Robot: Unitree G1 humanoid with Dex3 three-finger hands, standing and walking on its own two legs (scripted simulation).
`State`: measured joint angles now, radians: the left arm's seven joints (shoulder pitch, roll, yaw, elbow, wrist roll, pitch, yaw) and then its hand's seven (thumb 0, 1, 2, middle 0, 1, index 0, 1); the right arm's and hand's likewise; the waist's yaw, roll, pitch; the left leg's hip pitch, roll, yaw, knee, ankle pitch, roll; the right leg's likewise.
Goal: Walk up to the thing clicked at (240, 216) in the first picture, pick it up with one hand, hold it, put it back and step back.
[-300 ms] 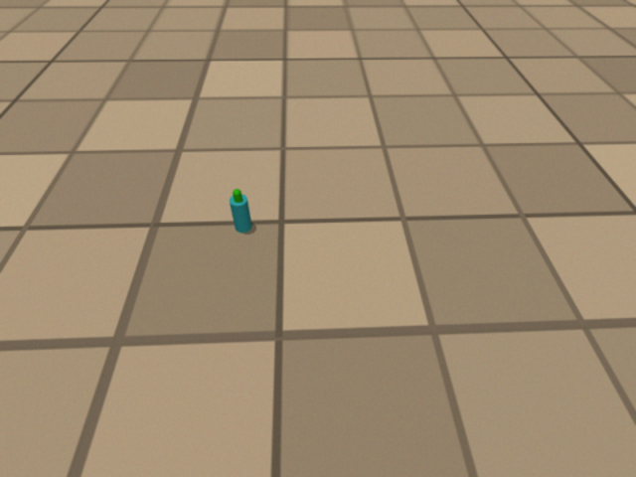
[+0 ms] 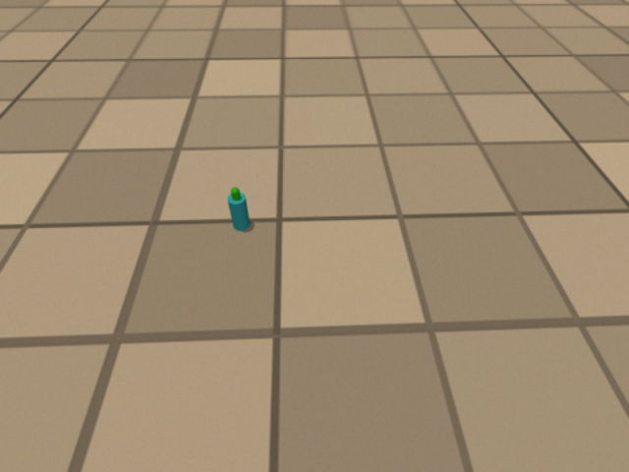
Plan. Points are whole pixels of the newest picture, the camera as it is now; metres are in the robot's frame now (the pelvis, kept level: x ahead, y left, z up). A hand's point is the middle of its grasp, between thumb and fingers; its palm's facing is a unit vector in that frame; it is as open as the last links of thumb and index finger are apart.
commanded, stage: stand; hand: left
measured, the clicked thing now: (238, 207) +1.24 +0.32 -0.67
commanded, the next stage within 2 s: walk up in 0.82 s
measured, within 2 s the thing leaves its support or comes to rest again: neither
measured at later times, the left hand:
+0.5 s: hand out of the picture +0.07 +0.25 -0.16, palm faces -0.03 -0.94 -0.33, open 7.4 cm
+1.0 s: hand out of the picture +0.07 +0.29 -0.16, palm faces +0.06 -0.93 -0.35, open 7.4 cm
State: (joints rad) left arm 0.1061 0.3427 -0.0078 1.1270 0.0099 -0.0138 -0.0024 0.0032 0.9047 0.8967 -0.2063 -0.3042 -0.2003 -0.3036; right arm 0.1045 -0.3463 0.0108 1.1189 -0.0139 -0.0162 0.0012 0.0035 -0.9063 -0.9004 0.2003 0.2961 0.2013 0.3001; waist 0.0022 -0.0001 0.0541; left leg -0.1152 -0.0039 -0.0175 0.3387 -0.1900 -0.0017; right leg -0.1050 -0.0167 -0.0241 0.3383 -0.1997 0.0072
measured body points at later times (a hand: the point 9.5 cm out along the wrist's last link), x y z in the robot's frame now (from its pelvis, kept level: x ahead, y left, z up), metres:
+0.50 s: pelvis +0.00 +0.00 +0.00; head +0.01 +0.00 +0.45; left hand +0.07 +0.30 -0.13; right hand +0.08 -0.30 -0.13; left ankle +0.00 +0.12 -0.75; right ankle -0.01 -0.12 -0.75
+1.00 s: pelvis +0.02 +0.01 -0.01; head +0.03 +0.02 +0.44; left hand +0.06 +0.34 -0.13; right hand +0.10 -0.31 -0.13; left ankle +0.01 +0.13 -0.72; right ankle -0.01 -0.12 -0.75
